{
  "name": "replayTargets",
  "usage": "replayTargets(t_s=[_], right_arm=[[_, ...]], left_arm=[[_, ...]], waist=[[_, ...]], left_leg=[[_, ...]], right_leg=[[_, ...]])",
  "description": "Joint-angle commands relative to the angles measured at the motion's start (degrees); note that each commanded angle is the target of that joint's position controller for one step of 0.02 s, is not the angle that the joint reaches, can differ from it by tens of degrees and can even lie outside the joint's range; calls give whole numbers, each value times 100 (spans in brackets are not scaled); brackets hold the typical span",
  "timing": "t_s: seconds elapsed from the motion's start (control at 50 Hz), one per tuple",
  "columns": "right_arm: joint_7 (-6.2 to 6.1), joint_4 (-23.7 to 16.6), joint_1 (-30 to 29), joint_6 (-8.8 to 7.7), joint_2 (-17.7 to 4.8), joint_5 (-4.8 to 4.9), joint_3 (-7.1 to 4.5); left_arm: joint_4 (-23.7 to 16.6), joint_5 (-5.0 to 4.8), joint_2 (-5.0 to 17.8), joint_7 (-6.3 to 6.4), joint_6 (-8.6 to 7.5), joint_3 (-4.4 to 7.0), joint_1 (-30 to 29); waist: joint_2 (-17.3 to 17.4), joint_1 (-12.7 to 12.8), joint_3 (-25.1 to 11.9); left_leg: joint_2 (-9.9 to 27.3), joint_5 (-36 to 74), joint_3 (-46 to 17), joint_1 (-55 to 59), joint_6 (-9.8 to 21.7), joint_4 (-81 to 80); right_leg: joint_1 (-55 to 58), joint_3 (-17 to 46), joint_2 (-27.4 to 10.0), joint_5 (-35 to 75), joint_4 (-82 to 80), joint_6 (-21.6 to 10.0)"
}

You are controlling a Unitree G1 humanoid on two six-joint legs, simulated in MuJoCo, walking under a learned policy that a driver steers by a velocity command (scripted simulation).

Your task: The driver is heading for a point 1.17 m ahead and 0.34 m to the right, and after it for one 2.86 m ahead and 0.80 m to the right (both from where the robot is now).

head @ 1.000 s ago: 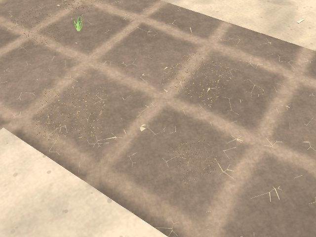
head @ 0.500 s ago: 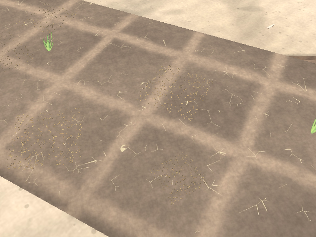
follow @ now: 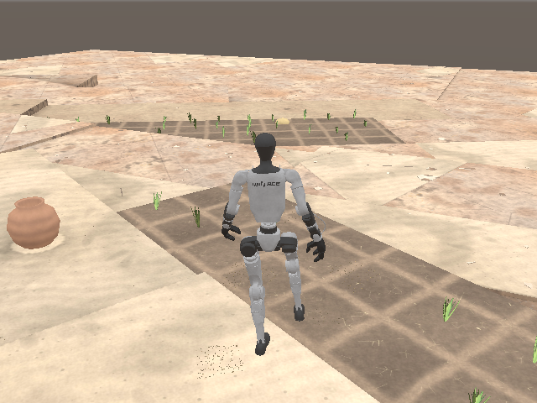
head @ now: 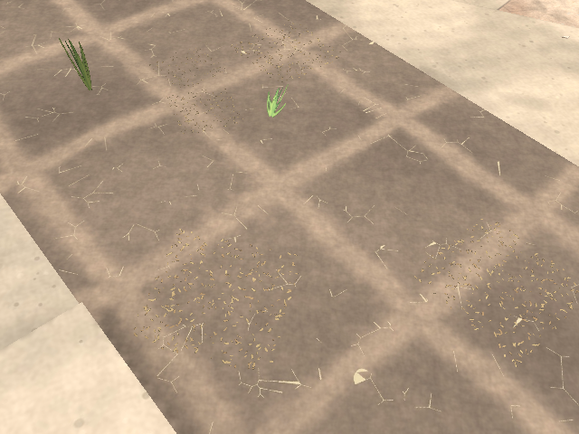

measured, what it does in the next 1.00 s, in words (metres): goes down, turning right: right foot 0.08 m lower, then left foot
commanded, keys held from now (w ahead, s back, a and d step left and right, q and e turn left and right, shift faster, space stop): w+e+shift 1.00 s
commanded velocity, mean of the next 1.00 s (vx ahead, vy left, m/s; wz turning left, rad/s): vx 0.99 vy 0.00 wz -0.58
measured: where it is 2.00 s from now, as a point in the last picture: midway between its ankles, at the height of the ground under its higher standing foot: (428, 135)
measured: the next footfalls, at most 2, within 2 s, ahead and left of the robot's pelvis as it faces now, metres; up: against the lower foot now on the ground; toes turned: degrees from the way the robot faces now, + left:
right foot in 0.26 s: +0.42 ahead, -0.08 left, -0.08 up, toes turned -2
left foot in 0.64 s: +0.93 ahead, +0.04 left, -0.08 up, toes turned -20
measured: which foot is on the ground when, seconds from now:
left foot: down 0.00-0.28, up 0.30-0.62, down 0.64-1.00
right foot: up 0.00-0.24, down 0.26-0.64, up 0.66-1.00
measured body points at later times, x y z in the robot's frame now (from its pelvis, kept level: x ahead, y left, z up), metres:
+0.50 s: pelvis +0.52 -0.05 -0.09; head +0.54 -0.04 +0.36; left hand +0.42 +0.23 -0.22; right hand +0.72 -0.29 -0.15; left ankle +0.71 +0.09 -0.75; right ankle +0.38 -0.08 -0.82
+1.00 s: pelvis +1.02 -0.16 -0.11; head +1.03 -0.20 +0.34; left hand +1.38 -0.14 -0.15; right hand +0.78 -0.34 -0.24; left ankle +0.90 +0.06 -0.81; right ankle +1.15 -0.32 -0.78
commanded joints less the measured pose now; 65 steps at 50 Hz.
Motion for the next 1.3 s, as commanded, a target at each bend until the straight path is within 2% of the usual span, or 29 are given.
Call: replayTargets(t_s=[0.02,0.18,0.24,0.26,0.28,0.3,0.32,0.34,0.4,0.46,0.5,0.56,0.6,0.62,0.64,0.66,0.68,0.72,0.76,0.92,0.98,1.02,1.04,1.06,1.08,1.1,1.12,1.16,1.3], right_arm=[[-56,-164,28,-209,-959,30,-267],[-360,508,640,-353,-1047,-233,-157],[-535,596,357,-170,-1108,-511,-166],[-529,494,-252,-105,-1110,-502,-176],[-486,261,-947,-266,-696,-481,-80],[-404,-97,-374,-441,-237,-142,105],[-424,-248,-636,-441,-582,75,156],[-375,-316,-1388,-521,-806,-147,186],[-96,-619,-1726,-392,-430,-646,332],[21,-1375,-2881,-339,-239,-421,517],[121,-1299,-2667,-368,83,-288,575],[-20,-1225,-2589,-289,-265,-223,413],[-190,-939,-1412,-342,-686,-187,192],[-301,-681,-349,-353,-983,-203,24],[-384,-492,662,-383,-1355,-425,-120],[-273,-519,279,-353,-1745,-470,-218],[-232,-600,-325,-293,-1144,-334,-203],[-219,-397,-747,-303,-423,-380,-43],[-224,-40,-506,-356,-136,-362,47],[-156,197,-983,-601,-413,-137,-24],[-240,172,-517,-468,-957,-142,-136],[-294,44,-673,-274,-1289,-176,-201],[-276,43,-729,-218,-1235,-231,-179],[-208,66,-646,-204,-715,-246,-105],[-179,-523,385,-273,-321,-46,75],[-212,-511,-448,-357,-754,-38,23],[-211,-470,-577,-361,-716,0,41],[-140,-237,-589,-223,-471,-94,99],[134,-390,-1697,43,-1,-40,164]], left_arm=[[-393,-52,454,-67,-140,126,-542],[-496,-111,541,-38,-263,163,-1050],[408,-279,890,111,-202,374,1453],[883,-261,990,170,-188,466,2824],[1127,-343,1062,178,-104,561,3479],[1136,-84,1277,74,-110,552,3406],[1061,-95,1172,84,-100,647,3228],[1008,-155,625,122,-109,529,2852],[1276,-199,700,157,-206,455,2445],[1132,-299,781,159,-413,457,1633],[1188,-405,730,83,-475,493,1688],[1349,-506,915,44,-448,584,2220],[1397,-392,1118,101,-362,643,2218],[1339,-310,1086,109,-373,641,2025],[1132,-243,232,135,-394,468,1925],[711,-643,-146,216,-308,321,2761],[759,-388,384,272,-204,380,2015],[709,-224,339,118,-79,427,1257],[503,-152,-18,-58,83,383,975],[-471,-165,-33,-399,241,142,-594],[-286,-146,294,-363,181,215,-281],[212,-102,600,-251,164,373,1384],[652,-86,775,-122,178,518,2444],[742,-188,1145,16,245,678,2106],[343,-10,1793,44,228,691,1519],[268,-37,1443,137,248,707,1678],[446,-51,1158,207,155,633,1458],[544,-3,690,212,-137,477,1055],[960,-208,158,83,-613,294,1376]], waist=[[499,-6,278],[381,-251,483],[508,938,-483],[273,1673,-687],[-1200,1860,-823],[-2107,913,-1234],[-1020,1375,-1900],[569,1250,-828],[849,292,512],[386,25,1393],[205,100,971],[165,381,298],[-58,-245,-550],[-182,-809,-1075],[738,-943,-1736],[2475,-185,-2895],[1413,-256,-2084],[563,-183,-564],[782,68,-22],[488,636,665],[555,860,196],[759,1679,-637],[592,2056,-1017],[-785,1634,-778],[-1444,619,-1999],[-340,1156,-1831],[92,855,-654],[749,381,4],[259,333,715]], left_leg=[[1104,1668,-1051,-585,401,-782],[1678,4887,-102,1634,-219,-565],[1763,7503,221,2038,-379,2427],[1500,7164,540,1002,-460,4647],[539,1466,703,-1551,-559,7290],[213,-2092,207,-4696,-947,8592],[578,-1726,-118,-6028,-1085,8833],[1113,-959,-230,-6000,-932,7693],[1274,-1171,193,-4722,-839,6570],[1510,286,749,-3371,-1056,3589],[1233,2516,1046,-876,-1045,2441],[922,2638,1081,-637,-916,1555],[795,1826,917,572,-867,1264],[1189,1203,723,1634,-847,1532],[2650,-302,-783,2722,-617,1610],[4311,-1013,-4128,3278,128,338],[3713,-2093,-3814,2455,27,-92],[3199,-1043,-1963,878,-108,-184],[3005,-145,-886,-69,-196,-379],[2252,3151,2313,-858,-685,-1299],[2349,6419,2489,115,-703,-170],[2593,7224,2274,-132,-615,2021],[2453,6087,2176,-922,-592,3663],[1282,-110,2140,-2322,-720,6166],[1082,-1338,1012,-3912,-779,7699],[1147,-663,593,-4405,-733,7729],[1435,-377,625,-4553,-653,7299],[1736,-70,279,-3648,-574,6488],[1717,1717,785,-3645,-469,3816]], right_leg=[[398,-412,316,1331,-762,-110],[795,-849,644,1339,-2297,-955],[2503,-905,952,561,-2264,-1222],[3831,-861,739,517,-2474,-1480],[5745,-220,222,719,-1481,-1653],[7990,2296,-914,2374,-597,-2629],[8656,4071,-1628,-535,-1765,-3548],[7252,3708,-1354,-1027,-2500,-3071],[3833,3037,-609,-484,-2905,-2561],[1082,1920,273,-85,-4039,-2095],[-3,1500,548,867,-4196,-1769],[2009,1449,567,2798,-3401,-1411],[2613,1467,605,3669,-1106,-1120],[2182,1368,747,3251,340,-1032],[1222,981,1109,-650,2644,-1047],[237,398,1300,-2822,4417,-935],[-321,181,764,-2106,4241,-1052],[-396,10,343,-1614,3684,-1062],[-210,-22,78,-1702,3489,-1027],[645,-1174,182,285,531,-1187],[1556,-1662,842,-1,27,-1419],[3445,-1304,1096,-554,-116,-1670],[4915,-820,1080,-778,-524,-1818],[5525,306,381,-1385,-992,-1810],[6768,3448,-1376,-1394,-1814,-2705],[6306,3832,-1371,-2619,-2810,-2653],[5195,3137,-1306,-2648,-3028,-2431],[3447,1939,-948,-1844,-3124,-2003],[2895,-1046,109,1109,-3865,-891]])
